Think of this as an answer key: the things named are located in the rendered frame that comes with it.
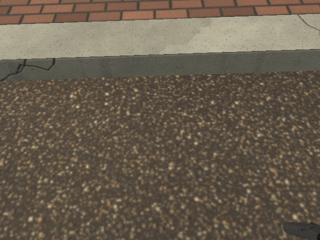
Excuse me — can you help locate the right robot hand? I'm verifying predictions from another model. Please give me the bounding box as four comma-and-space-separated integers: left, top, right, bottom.
283, 222, 320, 240

